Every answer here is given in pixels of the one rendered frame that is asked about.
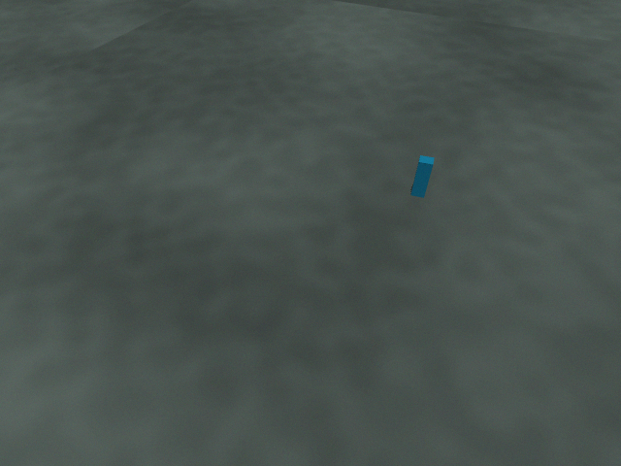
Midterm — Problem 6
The carton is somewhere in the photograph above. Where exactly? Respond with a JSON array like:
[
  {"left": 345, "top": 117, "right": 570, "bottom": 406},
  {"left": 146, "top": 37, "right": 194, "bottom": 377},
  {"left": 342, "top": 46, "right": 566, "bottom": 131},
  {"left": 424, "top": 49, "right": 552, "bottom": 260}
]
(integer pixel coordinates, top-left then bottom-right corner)
[{"left": 411, "top": 155, "right": 435, "bottom": 198}]

